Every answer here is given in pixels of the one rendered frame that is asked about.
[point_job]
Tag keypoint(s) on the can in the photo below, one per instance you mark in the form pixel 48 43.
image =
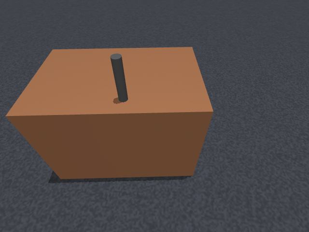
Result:
pixel 119 76

